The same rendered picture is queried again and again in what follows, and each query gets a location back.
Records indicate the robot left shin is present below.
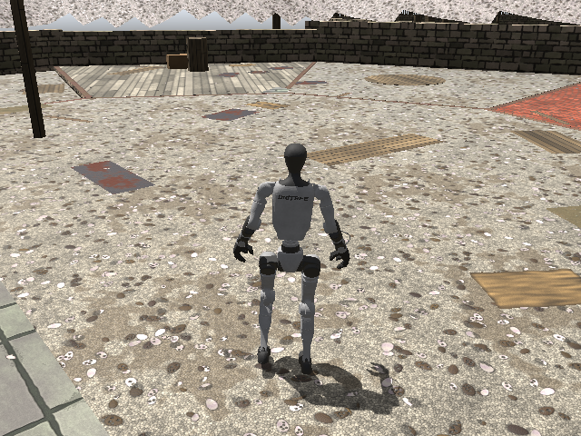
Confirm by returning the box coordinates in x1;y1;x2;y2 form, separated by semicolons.
259;289;272;352

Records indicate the robot left upper arm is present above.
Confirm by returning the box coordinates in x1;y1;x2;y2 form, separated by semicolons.
246;182;275;231

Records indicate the robot left foot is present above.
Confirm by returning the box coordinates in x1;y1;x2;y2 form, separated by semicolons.
257;345;271;364

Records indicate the right robot forearm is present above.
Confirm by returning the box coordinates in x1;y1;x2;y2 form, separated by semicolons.
329;220;347;253

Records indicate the robot right upper arm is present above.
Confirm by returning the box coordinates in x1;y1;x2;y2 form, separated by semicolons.
312;183;338;234

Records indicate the left robot forearm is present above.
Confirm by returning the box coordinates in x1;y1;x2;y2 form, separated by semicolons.
236;216;255;247

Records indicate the robot right hand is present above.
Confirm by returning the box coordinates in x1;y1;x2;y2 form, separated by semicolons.
330;248;350;269

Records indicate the robot left hand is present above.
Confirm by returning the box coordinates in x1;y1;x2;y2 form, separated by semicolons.
233;243;253;263

